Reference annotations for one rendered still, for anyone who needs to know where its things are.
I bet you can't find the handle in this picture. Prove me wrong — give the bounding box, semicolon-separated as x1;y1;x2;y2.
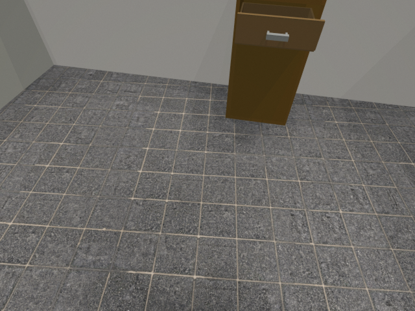
266;30;289;42

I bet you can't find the drawer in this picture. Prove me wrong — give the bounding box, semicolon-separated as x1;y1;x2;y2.
235;2;325;52

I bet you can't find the cabinet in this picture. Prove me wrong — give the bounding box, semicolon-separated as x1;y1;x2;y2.
226;0;327;126

